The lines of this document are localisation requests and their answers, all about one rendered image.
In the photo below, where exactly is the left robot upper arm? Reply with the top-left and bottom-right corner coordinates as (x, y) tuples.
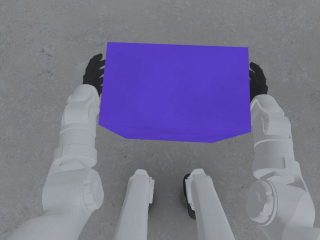
(5, 168), (104, 240)

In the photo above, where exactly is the robot right forearm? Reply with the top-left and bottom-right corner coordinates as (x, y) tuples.
(250, 94), (315, 223)

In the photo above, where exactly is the robot left forearm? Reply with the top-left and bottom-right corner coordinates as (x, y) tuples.
(42, 84), (100, 210)

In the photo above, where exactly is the right robot hand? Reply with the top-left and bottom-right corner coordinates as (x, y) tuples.
(249, 62), (268, 103)

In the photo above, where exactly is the left robot hand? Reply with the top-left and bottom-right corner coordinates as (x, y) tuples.
(82, 53), (106, 97)

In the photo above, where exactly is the right robot upper arm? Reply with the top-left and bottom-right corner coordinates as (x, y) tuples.
(245, 179), (320, 240)

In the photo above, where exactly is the robot thigh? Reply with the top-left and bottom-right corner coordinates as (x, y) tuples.
(185, 173), (235, 240)
(112, 174), (155, 240)

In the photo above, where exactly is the carton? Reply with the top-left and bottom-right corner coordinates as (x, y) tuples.
(98, 42), (252, 143)

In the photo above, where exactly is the robot right thigh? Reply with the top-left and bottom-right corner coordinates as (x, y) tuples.
(185, 173), (235, 240)

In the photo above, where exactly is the robot left thigh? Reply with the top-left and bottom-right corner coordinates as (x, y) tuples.
(112, 174), (155, 240)

